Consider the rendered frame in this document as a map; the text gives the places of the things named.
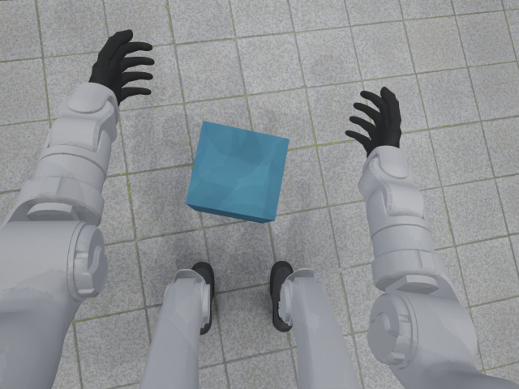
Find right robot thigh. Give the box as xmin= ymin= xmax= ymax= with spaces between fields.
xmin=281 ymin=277 xmax=361 ymax=389

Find robot right foot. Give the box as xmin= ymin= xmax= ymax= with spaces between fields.
xmin=270 ymin=261 xmax=294 ymax=332

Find left robot forearm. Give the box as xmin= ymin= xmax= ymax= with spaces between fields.
xmin=0 ymin=83 xmax=119 ymax=230

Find carton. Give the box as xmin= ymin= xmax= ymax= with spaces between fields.
xmin=186 ymin=121 xmax=290 ymax=224

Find right robot upper arm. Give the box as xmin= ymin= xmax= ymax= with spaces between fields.
xmin=367 ymin=290 xmax=519 ymax=389

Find robot left hand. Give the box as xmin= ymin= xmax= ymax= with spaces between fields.
xmin=88 ymin=29 xmax=155 ymax=107

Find right robot forearm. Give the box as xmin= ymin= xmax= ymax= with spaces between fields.
xmin=358 ymin=146 xmax=478 ymax=357

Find left robot upper arm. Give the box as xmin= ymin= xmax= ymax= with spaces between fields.
xmin=0 ymin=220 xmax=109 ymax=389

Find robot right hand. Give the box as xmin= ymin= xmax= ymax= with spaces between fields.
xmin=345 ymin=87 xmax=401 ymax=157

